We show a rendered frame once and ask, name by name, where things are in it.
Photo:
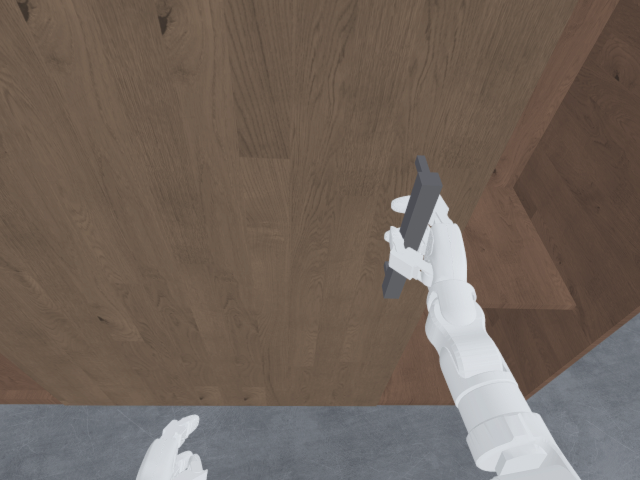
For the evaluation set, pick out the wardrobe door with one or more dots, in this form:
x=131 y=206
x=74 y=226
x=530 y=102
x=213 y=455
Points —
x=13 y=378
x=194 y=193

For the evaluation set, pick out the handle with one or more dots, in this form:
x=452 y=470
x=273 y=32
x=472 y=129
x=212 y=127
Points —
x=424 y=196

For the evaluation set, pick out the robot right forearm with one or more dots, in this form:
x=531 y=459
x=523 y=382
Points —
x=504 y=435

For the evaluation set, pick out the right robot hand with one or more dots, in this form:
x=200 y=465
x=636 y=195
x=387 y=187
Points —
x=442 y=245

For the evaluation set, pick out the left robot hand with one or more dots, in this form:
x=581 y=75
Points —
x=161 y=461

